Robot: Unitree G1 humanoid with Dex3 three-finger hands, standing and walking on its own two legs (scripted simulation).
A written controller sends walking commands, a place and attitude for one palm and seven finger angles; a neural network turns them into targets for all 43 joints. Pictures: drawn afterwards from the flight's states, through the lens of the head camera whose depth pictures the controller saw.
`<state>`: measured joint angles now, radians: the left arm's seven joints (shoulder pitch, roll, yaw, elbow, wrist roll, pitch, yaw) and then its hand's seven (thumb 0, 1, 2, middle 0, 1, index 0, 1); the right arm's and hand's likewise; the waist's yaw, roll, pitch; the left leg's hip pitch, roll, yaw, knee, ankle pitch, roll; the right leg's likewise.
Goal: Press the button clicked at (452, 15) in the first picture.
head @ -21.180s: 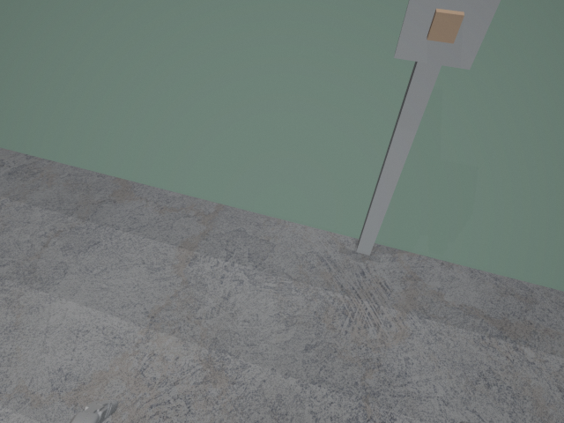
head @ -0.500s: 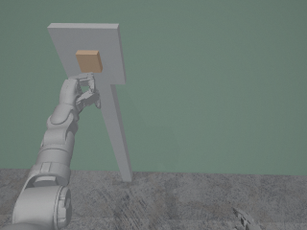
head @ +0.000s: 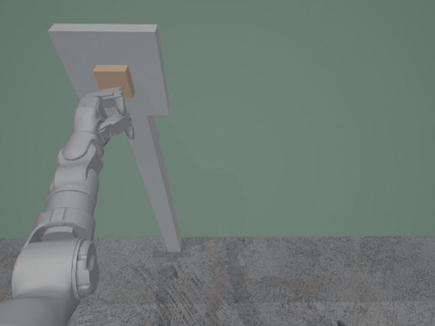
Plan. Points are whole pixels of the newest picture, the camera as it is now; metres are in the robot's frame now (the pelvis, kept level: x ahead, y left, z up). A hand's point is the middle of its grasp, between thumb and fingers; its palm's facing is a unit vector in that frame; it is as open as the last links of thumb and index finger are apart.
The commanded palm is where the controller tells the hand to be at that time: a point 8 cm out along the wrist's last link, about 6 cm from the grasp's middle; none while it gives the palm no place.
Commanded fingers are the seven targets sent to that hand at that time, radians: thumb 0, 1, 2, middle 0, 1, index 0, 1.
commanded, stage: press the button with the knuckle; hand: left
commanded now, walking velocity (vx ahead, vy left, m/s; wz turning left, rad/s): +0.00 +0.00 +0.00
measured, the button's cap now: (115, 81) +0.52 +0.20 +0.19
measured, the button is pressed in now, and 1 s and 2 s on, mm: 0 15 0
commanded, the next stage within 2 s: hold the button down briefly in 0.68 s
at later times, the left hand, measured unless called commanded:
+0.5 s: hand (124, 111) +0.47 +0.18 +0.15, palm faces +0.02 -1.00 +0.01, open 3.1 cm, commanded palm +0.46 +0.23 +0.16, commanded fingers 0.00 0.90 0.90 -1.30 -1.50 -1.30 -1.50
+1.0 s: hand (123, 108) +0.48 +0.18 +0.15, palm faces +0.02 -1.00 -0.01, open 3.1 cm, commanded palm +0.49 +0.22 +0.16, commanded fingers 0.00 0.90 0.90 -1.30 -1.50 -1.30 -1.50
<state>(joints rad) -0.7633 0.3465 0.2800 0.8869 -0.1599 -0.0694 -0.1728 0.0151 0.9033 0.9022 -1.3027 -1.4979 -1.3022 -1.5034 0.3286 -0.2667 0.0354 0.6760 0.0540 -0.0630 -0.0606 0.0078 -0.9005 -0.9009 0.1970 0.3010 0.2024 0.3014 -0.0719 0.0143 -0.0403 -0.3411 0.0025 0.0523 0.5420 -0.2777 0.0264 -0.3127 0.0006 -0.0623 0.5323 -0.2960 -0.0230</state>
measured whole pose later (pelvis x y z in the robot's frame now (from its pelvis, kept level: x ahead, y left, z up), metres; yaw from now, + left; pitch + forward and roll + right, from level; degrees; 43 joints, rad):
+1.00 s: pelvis -0.02 +0.00 -0.01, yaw +1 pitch +10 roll -1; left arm -1.09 0.50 0.28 1.29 -0.12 -0.21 -0.20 0.01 0.84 0.99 -1.30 -1.50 -1.36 -1.50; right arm 0.42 -0.29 0.04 0.74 0.03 -0.11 -0.05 0.00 -0.90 -0.90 0.20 0.30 0.20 0.30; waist -0.14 0.02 -0.03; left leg -0.54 0.01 0.02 0.64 -0.27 0.03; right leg -0.49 0.00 -0.09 0.60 -0.28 -0.02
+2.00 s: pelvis +0.00 -0.01 +0.00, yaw +1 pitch +2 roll +0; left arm -0.47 0.29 0.22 0.47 -0.21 0.06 -0.21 0.02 0.90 0.90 -1.30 -1.50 -1.30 -1.50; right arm 0.23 -0.27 0.04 0.59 0.07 -0.05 -0.06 0.01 -0.90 -0.90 0.20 0.30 0.20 0.30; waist 0.01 0.03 -0.05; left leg -0.29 0.00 0.03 0.55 -0.29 0.02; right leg -0.25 0.00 -0.08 0.54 -0.32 -0.03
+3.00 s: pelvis -0.02 +0.00 +0.01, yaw +1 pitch -5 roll +0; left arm 0.21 0.28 0.19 -0.23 -0.08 -0.05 0.08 0.02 0.90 0.90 -1.31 -1.50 -1.31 -1.50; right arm 0.18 -0.22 0.06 0.64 0.00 -0.08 -0.07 0.01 -0.90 -0.90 0.20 0.30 0.20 0.30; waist 0.06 0.05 0.04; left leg -0.10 0.00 0.03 0.40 -0.20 0.02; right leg -0.06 0.01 -0.08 0.37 -0.22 -0.03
